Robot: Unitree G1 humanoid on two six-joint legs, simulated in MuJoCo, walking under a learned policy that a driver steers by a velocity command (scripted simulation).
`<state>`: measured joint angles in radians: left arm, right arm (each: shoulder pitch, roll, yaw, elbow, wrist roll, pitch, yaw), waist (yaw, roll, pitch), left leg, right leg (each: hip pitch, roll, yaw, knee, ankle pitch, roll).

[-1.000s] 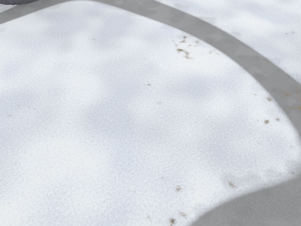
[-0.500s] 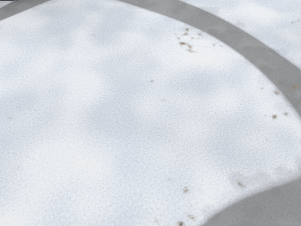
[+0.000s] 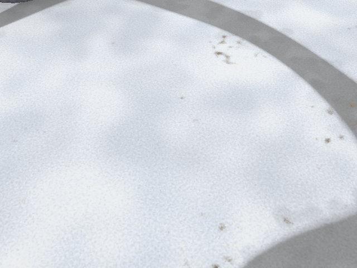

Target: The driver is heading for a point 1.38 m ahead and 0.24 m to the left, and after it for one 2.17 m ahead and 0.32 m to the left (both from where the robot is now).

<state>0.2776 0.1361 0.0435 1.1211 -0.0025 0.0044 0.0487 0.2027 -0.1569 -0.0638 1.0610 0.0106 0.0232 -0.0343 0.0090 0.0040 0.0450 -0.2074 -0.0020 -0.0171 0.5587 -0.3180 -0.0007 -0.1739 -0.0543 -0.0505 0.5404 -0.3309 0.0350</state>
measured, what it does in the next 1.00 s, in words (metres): stands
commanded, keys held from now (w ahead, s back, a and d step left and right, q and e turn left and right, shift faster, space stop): no key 0.76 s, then w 0.24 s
